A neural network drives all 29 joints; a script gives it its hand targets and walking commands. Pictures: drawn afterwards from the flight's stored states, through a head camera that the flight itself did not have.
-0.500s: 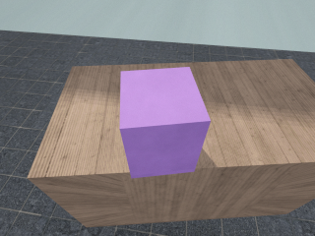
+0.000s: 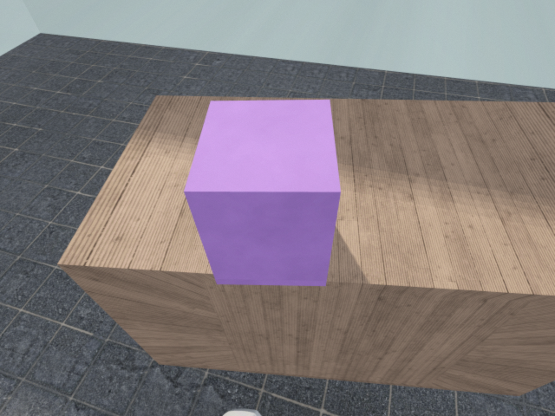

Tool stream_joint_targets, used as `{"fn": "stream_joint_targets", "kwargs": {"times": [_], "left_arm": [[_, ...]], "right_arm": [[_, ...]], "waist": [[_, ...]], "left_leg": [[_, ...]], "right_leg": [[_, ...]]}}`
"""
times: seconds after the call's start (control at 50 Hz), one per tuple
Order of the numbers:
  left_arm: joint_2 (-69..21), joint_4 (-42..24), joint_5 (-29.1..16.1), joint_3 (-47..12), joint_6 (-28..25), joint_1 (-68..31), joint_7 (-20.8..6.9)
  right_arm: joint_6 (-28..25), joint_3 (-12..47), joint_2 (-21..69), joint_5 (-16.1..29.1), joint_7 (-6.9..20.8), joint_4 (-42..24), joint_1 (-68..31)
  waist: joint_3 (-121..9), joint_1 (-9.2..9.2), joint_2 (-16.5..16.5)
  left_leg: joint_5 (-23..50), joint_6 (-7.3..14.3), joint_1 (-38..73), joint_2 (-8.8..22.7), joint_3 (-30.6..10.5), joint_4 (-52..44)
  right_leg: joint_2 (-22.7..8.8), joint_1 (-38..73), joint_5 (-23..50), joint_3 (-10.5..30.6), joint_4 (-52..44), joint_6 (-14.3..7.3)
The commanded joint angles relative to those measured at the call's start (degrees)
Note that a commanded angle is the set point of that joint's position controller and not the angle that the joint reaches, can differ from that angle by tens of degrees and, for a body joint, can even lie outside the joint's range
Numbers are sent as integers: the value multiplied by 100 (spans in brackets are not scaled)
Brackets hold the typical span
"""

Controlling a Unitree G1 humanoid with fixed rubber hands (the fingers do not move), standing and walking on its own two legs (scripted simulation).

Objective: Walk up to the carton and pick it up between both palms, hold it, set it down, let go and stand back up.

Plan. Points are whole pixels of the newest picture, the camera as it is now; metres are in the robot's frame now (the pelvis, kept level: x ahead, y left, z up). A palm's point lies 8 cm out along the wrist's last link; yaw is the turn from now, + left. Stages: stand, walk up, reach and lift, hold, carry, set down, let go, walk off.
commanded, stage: walk up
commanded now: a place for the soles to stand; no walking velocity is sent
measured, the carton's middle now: (270, 196) +0.46 +0.05 +0.04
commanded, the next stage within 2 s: reach and lift in 1.02 s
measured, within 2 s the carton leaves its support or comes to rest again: neither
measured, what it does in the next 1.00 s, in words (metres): steps on the spot: left foot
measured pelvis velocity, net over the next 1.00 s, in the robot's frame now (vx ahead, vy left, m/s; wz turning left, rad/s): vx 0.03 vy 0.00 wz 0.14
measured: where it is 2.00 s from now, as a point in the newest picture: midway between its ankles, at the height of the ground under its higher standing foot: outside the picture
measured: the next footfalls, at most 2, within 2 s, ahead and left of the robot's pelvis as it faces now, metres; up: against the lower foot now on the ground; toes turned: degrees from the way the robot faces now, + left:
left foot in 0.08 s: +0.04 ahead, +0.10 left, +0.00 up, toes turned +3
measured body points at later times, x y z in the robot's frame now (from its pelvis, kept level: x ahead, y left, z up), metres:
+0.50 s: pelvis +0.02 +0.00 +0.02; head +0.02 +0.00 +0.46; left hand +0.01 +0.24 -0.14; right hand +0.08 -0.22 -0.14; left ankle +0.00 +0.10 -0.72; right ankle +0.03 -0.11 -0.72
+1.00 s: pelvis +0.03 +0.00 +0.02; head +0.03 +0.01 +0.47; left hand +0.02 +0.24 -0.14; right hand +0.06 -0.23 -0.14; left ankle +0.00 +0.10 -0.72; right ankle +0.03 -0.11 -0.72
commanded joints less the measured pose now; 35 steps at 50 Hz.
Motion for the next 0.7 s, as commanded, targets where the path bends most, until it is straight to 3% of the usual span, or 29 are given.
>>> {"fn": "stream_joint_targets", "kwargs": {"times": [0.0,0.02,0.04,0.06,0.08,0.1,0.12,0.14,0.18,0.24,0.3,0.4,0.68], "left_arm": [[1208,-315,108,250,-184,-184,68],[1166,-303,101,202,-166,-205,31],[990,-256,88,113,-166,-116,-21],[660,-228,23,-26,-194,207,-92],[514,-229,-74,-100,-163,382,-82],[567,-194,-84,-69,-119,304,-34],[651,-133,-58,-35,-133,244,-27],[733,-56,-80,-26,-178,288,-48],[832,108,-56,-46,-298,400,-83],[816,255,-12,-85,-375,428,-43],[744,403,-57,-106,-369,475,-34],[748,585,-69,-117,-345,564,-23],[720,864,-50,-129,-304,541,13]], "right_arm": [[-107,-54,-155,13,87,-234,476],[-149,-51,-159,-2,89,-212,652],[-206,-65,-210,0,75,-168,767],[-242,-114,-444,-7,56,-211,651],[-248,-164,-722,157,39,-264,283],[-228,-138,-794,211,41,-184,106],[-220,-56,-639,224,62,-109,-83],[-212,20,-520,206,66,-101,-219],[-265,99,-358,172,61,-43,-80],[-320,161,-266,201,120,203,150],[-329,202,-237,187,89,346,145],[-330,268,-222,194,55,561,137],[-358,361,-203,181,-13,979,237]], "waist": [[-305,-69,-980],[-311,-206,-835],[-380,-267,-482],[-544,-137,399],[-438,50,508],[-102,47,437],[110,105,431],[209,171,361],[-125,59,301],[-387,-57,63],[-349,-58,-131],[-183,-42,-366],[-236,10,-148]], "left_leg": [[873,152,829,276,-33,-2191],[1626,210,1388,290,-77,-2911],[2139,290,1812,459,-500,-3291],[2169,529,2056,1135,-1689,-3614],[1430,965,1068,1726,-2466,-3993],[634,1251,24,1671,-2378,-4090],[347,1105,-313,1415,-1926,-4187],[718,869,-53,1053,-1463,-4098],[2304,624,644,804,-1024,-3566],[2656,564,1006,730,-882,-3388],[2903,533,1023,711,-854,-3282],[2459,485,776,644,-849,-3345],[2793,435,554,594,-942,-3372]], "right_leg": [[-1596,-36,-106,1602,-1410,-936],[-1496,-410,-13,1404,-1154,-745],[-1305,-723,3,1209,-830,-499],[-828,-1035,-307,706,-231,-185],[-190,-551,-1052,261,-3,62],[-261,240,-1090,528,-79,13],[-230,617,-741,573,-433,-8],[-233,532,-275,593,-823,-45],[-391,477,601,615,-1120,-65],[-484,581,596,715,-1268,-144],[-492,650,756,691,-1406,-172],[-534,720,528,621,-1564,-219],[-599,1165,738,485,-1512,-261]]}}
